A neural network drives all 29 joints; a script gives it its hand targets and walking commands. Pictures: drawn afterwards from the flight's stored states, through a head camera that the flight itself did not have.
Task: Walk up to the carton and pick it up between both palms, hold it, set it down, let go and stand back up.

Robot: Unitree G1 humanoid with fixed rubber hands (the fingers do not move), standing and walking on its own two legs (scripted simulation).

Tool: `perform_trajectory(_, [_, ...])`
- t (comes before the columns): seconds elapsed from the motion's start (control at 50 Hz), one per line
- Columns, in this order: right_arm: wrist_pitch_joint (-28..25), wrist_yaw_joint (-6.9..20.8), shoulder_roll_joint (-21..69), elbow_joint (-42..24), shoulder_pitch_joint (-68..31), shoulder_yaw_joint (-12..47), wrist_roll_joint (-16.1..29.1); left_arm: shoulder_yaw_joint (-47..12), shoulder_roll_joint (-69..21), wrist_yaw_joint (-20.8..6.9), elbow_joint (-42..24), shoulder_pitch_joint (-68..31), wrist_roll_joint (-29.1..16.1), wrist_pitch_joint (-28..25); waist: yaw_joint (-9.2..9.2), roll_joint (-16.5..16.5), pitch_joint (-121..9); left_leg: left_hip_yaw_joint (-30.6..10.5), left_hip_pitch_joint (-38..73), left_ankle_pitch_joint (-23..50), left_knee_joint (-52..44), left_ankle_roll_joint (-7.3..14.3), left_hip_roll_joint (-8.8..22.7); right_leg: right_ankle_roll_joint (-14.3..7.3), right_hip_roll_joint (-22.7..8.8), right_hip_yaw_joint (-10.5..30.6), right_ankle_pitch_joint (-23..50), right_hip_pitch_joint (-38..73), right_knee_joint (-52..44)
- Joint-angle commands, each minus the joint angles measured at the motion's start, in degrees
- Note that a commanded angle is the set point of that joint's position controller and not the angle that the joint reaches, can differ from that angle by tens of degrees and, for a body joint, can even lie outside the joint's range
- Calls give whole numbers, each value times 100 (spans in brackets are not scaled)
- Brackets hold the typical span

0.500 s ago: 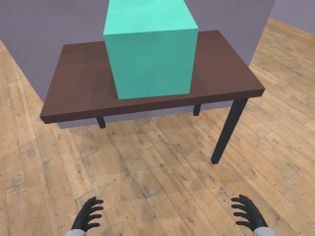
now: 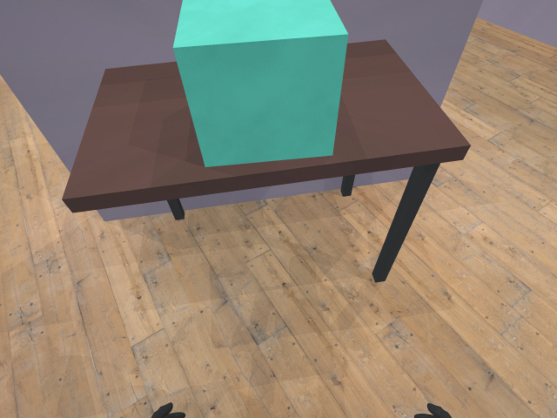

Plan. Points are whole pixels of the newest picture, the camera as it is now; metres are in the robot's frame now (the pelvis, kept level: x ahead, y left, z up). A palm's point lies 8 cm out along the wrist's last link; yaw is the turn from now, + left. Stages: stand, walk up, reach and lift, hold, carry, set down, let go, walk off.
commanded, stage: stand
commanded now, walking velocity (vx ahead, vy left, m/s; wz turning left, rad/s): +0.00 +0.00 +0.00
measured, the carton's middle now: (260, 71) +0.77 +0.05 +0.09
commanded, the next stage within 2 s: none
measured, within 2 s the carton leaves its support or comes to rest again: neither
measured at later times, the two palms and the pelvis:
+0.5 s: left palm out of the picture +0.04 +0.23 -0.13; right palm out of the picture +0.04 -0.21 -0.13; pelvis +0.00 +0.01 +0.01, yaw +0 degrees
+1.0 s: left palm out of the picture -0.02 +0.21 -0.13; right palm out of the picture -0.01 -0.19 -0.13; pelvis +0.00 +0.02 +0.02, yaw +0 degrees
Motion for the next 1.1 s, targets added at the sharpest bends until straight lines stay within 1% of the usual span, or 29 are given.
perform_trajectory(0.0, [-165, -69, -533, -332, 31, -210, -30, 206, 572, 64, -420, -11, 20, -150, 27, -76, -245, -241, 117, 1171, -653, 260, 169, -313, -369, 520, 1113, 52, -897])
perform_trajectory(0.04, [-155, -90, -530, -262, 121, -217, -25, 236, 563, 85, -278, 79, 8, -132, 38, -194, -128, -287, -21, 1203, -738, 289, 184, -261, -306, 410, 1112, 121, -861])
perform_trajectory(0.06, [-172, -92, -504, -245, 51, -221, -16, 247, 583, 90, -263, 123, -5, -137, 67, -32, -219, -290, 66, 1228, -737, 317, 207, -293, -337, 494, 1110, 130, -897])
perform_trajectory(0.08, [-185, -91, -574, -219, 85, -245, -18, 255, 594, 79, -239, 87, 11, -136, 20, -41, -214, -295, 141, 1252, -735, 336, 218, -305, -328, 467, 1162, 107, -885])
perform_trajectory(0.12, [-190, -99, -578, -149, 132, -252, -30, 290, 640, 82, -144, 96, 14, -140, 44, 23, -190, -352, 57, 1301, -827, 350, 256, -285, -304, 454, 1135, 206, -880])
perform_trajectory(0.14, [-198, -105, -535, -118, 128, -254, -19, 295, 598, 64, -101, 114, 19, -146, 51, -36, -271, -352, 167, 1234, -832, 380, 271, -292, -316, 461, 1113, 207, -925])
perform_trajectory(0.16, [-196, -113, -529, -76, 204, -259, -5, 291, 633, 73, -89, 32, 23, -137, -17, -6, -104, -335, 137, 1284, -837, 326, 240, -291, -319, 474, 1108, 112, -937])
perform_trajectory(0.18, [-191, -117, -548, -10, 221, -262, -24, 297, 599, 74, -21, 111, 7, -137, 44, 55, -175, -395, 78, 1243, -900, 367, 265, -271, -301, 425, 1122, 240, -912])
perform_trajectory(0.26, [-201, -128, -582, 143, 251, -291, -8, 299, 528, 102, 229, 197, 3, -140, 43, -84, -113, -436, 202, 1313, -998, 391, 294, -263, -289, 419, 1122, 264, -1023])
perform_trajectory(0.28, [-205, -127, -607, 201, 299, -316, -5, 296, 538, 103, 248, 215, 1, -151, 44, -36, -152, -420, 234, 1327, -994, 403, 296, -282, -319, 477, 1180, 269, -1049])
perform_trajectory(0.32, [-209, -134, -494, 286, 282, -284, -14, 310, 571, 104, 359, 147, 5, -153, -3, -101, -13, -385, 237, 1299, -1049, 384, 279, -268, -350, 476, 1248, 255, -1131])
perform_trajectory(0.34, [-205, -144, -498, 350, 306, -289, 3, 290, 498, 110, 400, 244, -16, -161, 40, -13, -37, -401, 279, 1369, -1063, 381, 273, -285, -356, 516, 1197, 299, -1161])
perform_trajectory(0.42, [-220, -169, -481, 549, 335, -299, -7, 323, 482, 131, 668, 316, -7, -142, 58, -111, 50, -464, 251, 1373, -1212, 397, 320, -246, -329, 460, 1226, 427, -1237])
perform_trajectory(0.44, [-222, -171, -410, 607, 360, -279, -4, 316, 488, 130, 722, 334, -15, -146, 47, -32, 71, -447, 323, 1387, -1233, 380, 312, -244, -361, 467, 1236, 408, -1261])
perform_trajectory(0.52, [-229, -176, -313, 817, 380, -269, 13, 271, 318, 143, 976, 364, -34, -148, 20, -104, 152, -477, 362, 1399, -1344, 401, 339, -205, -365, 442, 1322, 460, -1331])
perform_trajectory(0.58, [-237, -181, -333, 989, 416, -293, 13, 278, 367, 158, 1154, 478, -54, -142, 39, 44, 107, -458, 515, 1586, -1390, 406, 336, -175, -388, 455, 1391, 516, -1411])
perform_trajectory(0.6, [-233, -179, -270, 1038, 441, -278, 19, 276, 375, 169, 1236, 525, -50, -149, 26, -33, 117, -472, 513, 1586, -1423, 393, 335, -175, -385, 430, 1418, 589, -1400])
perform_trajectory(0.66, [-230, -187, -263, 1191, 489, -275, 28, 248, 292, 179, 1382, 507, -52, -153, 12, -165, 204, -441, 574, 1577, -1415, 380, 320, -157, -395, 424, 1492, 574, -1485])
perform_trajectory(0.68, [-222, -195, -238, 1287, 512, -281, 18, 263, 340, 180, 1428, 571, -43, -155, 26, 24, 187, -435, 535, 1514, -1463, 374, 314, -159, -406, 451, 1469, 634, -1511])
perform_trajectory(0.7, [-222, -188, -211, 1324, 532, -278, 18, 236, 290, 184, 1469, 531, -39, -153, -17, -21, 244, -432, 550, 1496, -1473, 366, 308, -153, -406, 443, 1479, 635, -1536])
perform_trajectory(0.72, [-230, -186, -202, 1330, 466, -268, 29, 233, 247, 171, 1490, 520, -61, -148, 25, -87, 254, -423, 588, 1493, -1483, 371, 315, -149, -405, 428, 1407, 593, -1529])
perform_trajectory(0.74, [-222, -191, -217, 1383, 485, -273, 29, 220, 233, 183, 1554, 531, -41, -147, -10, -65, 279, -438, 613, 1508, -1505, 371, 341, -148, -411, 424, 1410, 584, -1540])
perform_trajectory(0.78, [-204, -204, -159, 1471, 493, -262, 20, 206, 228, 197, 1638, 616, -44, -142, 37, 34, 314, -452, 563, 1458, -1564, 374, 332, -126, -420, 426, 1422, 665, -1577])
perform_trajectory(0.84, [-221, -199, -89, 1586, 584, -237, 47, 177, 136, 197, 1759, 632, -60, -146, -1, -137, 313, -449, 563, 1452, -1548, 350, 323, -100, -413, 400, 1455, 689, -1596])
perform_trajectory(0.86, [-218, -194, -54, 1617, 595, -217, 25, 195, 208, 196, 1803, 686, -73, -137, 48, -102, 377, -461, 504, 1440, -1591, 345, 327, -99, -411, 388, 1431, 699, -1606])
perform_trajectory(0.94, [-231, -202, -25, 1725, 586, -202, 31, 142, 85, 220, 1888, 671, -70, -125, 26, 26, 419, -456, 523, 1480, -1625, 351, 330, -88, -432, 390, 1469, 709, -1603])
perform_trajectory(0.96, [-222, -210, 15, 1752, 578, -196, 25, 153, 142, 218, 1921, 645, -68, -132, 21, -69, 375, -448, 564, 1518, -1629, 349, 318, -93, -438, 371, 1492, 714, -1612])
perform_trajectory(1.02, [-228, -200, 58, 1821, 593, -184, 36, 133, 116, 221, 2001, 675, -66, -133, 16, 29, 470, -449, 567, 1447, -1656, 331, 308, -79, -431, 374, 1408, 643, -1632])
perform_trajectory(1.08, [-180, -208, -3, 1881, 665, -213, 53, 110, 68, 231, 2073, 707, -67, -130, -1, -96, 475, -461, 503, 1215, -1690, 304, 292, -58, -402, 360, 1268, 654, -1681])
